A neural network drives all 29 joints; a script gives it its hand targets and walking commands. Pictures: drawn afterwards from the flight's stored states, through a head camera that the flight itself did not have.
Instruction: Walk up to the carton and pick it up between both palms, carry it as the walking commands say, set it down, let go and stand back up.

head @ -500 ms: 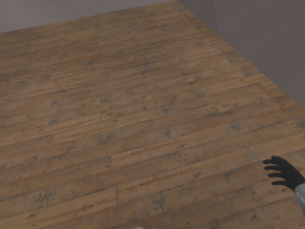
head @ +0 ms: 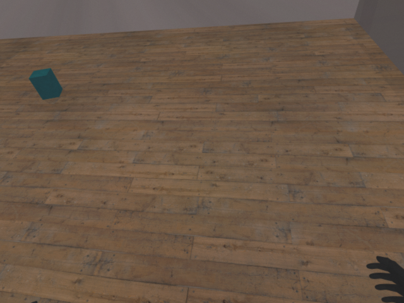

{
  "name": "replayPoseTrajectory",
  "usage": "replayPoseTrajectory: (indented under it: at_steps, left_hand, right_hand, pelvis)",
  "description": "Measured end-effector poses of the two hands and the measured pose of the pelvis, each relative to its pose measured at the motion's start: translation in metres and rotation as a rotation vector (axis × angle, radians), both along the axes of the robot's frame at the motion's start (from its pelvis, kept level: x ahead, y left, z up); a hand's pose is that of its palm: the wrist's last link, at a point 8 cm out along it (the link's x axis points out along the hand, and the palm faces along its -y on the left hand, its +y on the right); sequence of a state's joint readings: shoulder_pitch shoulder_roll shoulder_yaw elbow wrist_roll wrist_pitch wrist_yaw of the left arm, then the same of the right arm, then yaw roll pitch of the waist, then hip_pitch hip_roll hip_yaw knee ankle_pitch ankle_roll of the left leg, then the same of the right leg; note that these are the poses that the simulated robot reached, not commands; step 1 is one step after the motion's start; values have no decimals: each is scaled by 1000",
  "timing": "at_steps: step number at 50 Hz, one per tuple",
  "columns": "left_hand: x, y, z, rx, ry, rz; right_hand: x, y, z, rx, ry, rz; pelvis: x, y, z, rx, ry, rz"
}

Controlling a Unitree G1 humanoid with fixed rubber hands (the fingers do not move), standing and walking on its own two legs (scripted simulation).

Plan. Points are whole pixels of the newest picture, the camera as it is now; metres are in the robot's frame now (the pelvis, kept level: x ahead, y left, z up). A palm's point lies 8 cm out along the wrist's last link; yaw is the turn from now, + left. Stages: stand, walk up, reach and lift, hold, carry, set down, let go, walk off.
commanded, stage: walk up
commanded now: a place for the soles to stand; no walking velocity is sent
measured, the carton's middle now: (46, 84) +2.25 +1.77 -0.65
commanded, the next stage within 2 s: none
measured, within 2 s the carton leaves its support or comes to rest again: neither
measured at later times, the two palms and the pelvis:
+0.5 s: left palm (45, 231) +0.32 +0.46 -0.07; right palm (297, 182) +0.46 -0.21 -0.09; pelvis +0.30 +0.10 +0.00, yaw +15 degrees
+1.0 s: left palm (17, 210) +0.39 +0.58 -0.08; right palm (189, 81) +0.98 +0.12 -0.04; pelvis +0.60 +0.26 -0.02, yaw +28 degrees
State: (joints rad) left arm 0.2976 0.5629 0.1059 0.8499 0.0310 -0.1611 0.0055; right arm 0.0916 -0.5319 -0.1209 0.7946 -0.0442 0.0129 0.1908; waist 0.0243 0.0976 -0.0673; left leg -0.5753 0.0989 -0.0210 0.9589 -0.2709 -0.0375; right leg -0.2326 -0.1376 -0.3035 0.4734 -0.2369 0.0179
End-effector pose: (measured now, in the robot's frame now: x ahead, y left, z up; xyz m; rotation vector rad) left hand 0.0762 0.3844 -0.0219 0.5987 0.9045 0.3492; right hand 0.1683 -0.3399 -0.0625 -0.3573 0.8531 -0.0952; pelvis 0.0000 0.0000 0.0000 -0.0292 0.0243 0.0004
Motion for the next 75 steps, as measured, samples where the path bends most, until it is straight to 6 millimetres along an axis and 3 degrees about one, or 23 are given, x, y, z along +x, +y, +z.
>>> replayPoseTrajectory:
  at_steps: [3, 7, 12, 15, 21, 24, 26, 28, 31, 36, 40, 45, 49, 51, 53, 58, 61, 64, 67, 70, 75]
  left_hand:
    - [-10, 16, 2, 4, 49, 86]
    - [-18, 36, -7, -12, 140, 195]
    - [-1, 70, -35, -45, 224, 313]
    - [44, 77, -51, -104, 200, 317]
    - [170, 70, -56, -201, 105, 211]
    - [227, 71, -52, -200, 88, 175]
    - [264, 75, -47, -181, 64, 158]
    - [293, 85, -43, -134, 22, 161]
    - [304, 99, -35, -84, -14, 235]
    - [294, 119, -11, -62, -3, 390]
    - [281, 133, -7, -65, 79, 492]
    - [280, 153, -22, -109, 202, 603]
    - [302, 184, -47, -144, 266, 678]
    - [331, 202, -59, -175, 250, 685]
    - [376, 218, -64, -207, 191, 652]
    - [489, 261, -61, -244, 92, 525]
    - [548, 288, -57, -240, 81, 468]
    - [608, 317, -49, -212, 59, 422]
    - [662, 349, -42, -147, 1, 404]
    - [683, 371, -35, -96, -47, 451]
    - [674, 391, -21, -91, -17, 578]
  right_hand:
    - [84, 18, 25, 2, -80, 89]
    - [189, 62, 50, 16, -184, 191]
    - [299, 131, 54, 6, -268, 282]
    - [317, 152, 32, -18, -207, 259]
    - [283, 146, -9, -42, 84, 163]
    - [284, 135, -20, -45, 165, 135]
    - [297, 128, -28, -43, 195, 120]
    - [325, 123, -40, -52, 203, 132]
    - [389, 140, -50, -58, 185, 191]
    - [517, 204, -27, -27, 91, 340]
    - [619, 269, 1, 7, -7, 452]
    - [729, 369, 25, 59, -125, 567]
    - [798, 448, 25, 60, -194, 624]
    - [814, 468, 15, 32, -185, 611]
    - [812, 472, 2, 9, -119, 574]
    - [795, 452, -14, -48, 62, 471]
    - [799, 437, -17, -72, 118, 419]
    - [819, 428, -23, -87, 148, 373]
    - [857, 430, -37, -102, 157, 364]
    - [906, 462, -47, -103, 152, 411]
    - [1000, 551, -30, -59, 81, 539]
  pelvis:
    - [31, 6, 5, 6, -2, 43]
    - [76, 22, 4, 5, -3, 84]
    - [142, 59, -14, 10, 4, 124]
    - [174, 77, -16, 20, 2, 156]
    - [243, 92, -1, 40, 3, 229]
    - [282, 96, 0, 56, 3, 252]
    - [311, 98, -3, 63, 1, 266]
    - [343, 99, -14, 68, -1, 293]
    - [379, 106, -19, 29, -6, 340]
    - [436, 128, -2, 0, -19, 408]
    - [481, 152, 6, 7, -23, 442]
    - [539, 195, 2, 9, -20, 468]
    - [588, 244, -15, 11, -8, 477]
    - [606, 266, -20, 22, -6, 494]
    - [625, 282, -14, 24, -6, 503]
    - [679, 316, -1, 45, 6, 526]
    - [714, 335, 0, 63, 8, 528]
    - [754, 353, -2, 72, 8, 524]
    - [799, 369, -14, 72, 2, 537]
    - [831, 386, -20, 36, -13, 560]
    - [878, 422, -5, 0, -31, 597]
